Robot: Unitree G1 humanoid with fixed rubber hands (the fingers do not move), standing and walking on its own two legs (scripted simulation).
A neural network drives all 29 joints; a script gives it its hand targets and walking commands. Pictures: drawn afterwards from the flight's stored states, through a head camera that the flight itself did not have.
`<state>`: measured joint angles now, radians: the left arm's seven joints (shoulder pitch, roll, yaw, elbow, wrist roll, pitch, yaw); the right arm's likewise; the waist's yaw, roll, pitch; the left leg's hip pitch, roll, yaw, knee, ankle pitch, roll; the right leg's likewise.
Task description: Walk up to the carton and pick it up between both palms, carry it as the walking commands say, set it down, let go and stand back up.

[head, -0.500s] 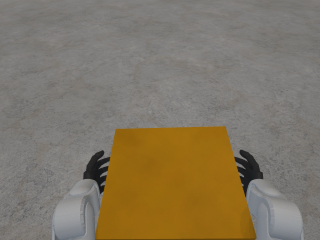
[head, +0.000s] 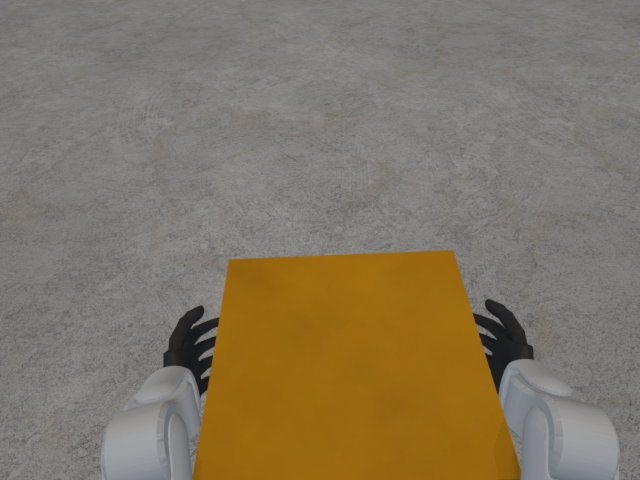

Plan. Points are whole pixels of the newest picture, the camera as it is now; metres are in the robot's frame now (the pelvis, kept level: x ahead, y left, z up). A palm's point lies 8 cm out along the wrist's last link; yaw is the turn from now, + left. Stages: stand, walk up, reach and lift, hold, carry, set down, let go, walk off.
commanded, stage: carry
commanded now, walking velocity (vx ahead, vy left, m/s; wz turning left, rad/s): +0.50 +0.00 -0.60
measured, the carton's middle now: (345, 393) +0.25 +0.00 +0.00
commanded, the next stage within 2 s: none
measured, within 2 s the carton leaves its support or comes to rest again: neither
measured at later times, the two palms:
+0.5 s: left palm (298, 172) +0.59 +0.07 +0.08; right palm (526, 224) +0.44 -0.25 +0.09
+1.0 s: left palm (412, 88) +0.87 -0.16 +0.07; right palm (590, 140) +0.67 -0.45 +0.07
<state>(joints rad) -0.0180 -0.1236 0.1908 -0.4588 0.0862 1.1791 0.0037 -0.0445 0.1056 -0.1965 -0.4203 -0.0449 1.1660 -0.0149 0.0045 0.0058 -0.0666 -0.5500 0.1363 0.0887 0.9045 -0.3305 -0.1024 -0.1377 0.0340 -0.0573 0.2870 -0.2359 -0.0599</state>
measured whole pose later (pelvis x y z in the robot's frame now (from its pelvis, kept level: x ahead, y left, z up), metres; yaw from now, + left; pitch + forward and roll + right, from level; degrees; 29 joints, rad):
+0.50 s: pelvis +0.29 +0.00 +0.00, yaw -21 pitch +4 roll -3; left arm -0.06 -0.08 0.16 -0.49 0.07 1.19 -0.01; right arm -0.01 0.13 -0.20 -0.51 -0.05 1.15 -0.02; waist -0.03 0.00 -0.02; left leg -0.02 0.18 0.37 0.26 -0.27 -0.06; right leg -0.57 -0.06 -0.17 0.69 -0.17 -0.02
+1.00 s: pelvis +0.57 -0.17 +0.00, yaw -34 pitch +4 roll +1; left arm 0.01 -0.13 0.17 -0.50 0.05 1.13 0.00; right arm 0.01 0.12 -0.19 -0.53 -0.07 1.14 0.01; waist 0.02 0.02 -0.03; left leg -0.63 0.12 0.11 0.72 -0.15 -0.10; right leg 0.01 0.08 0.01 0.21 -0.28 -0.10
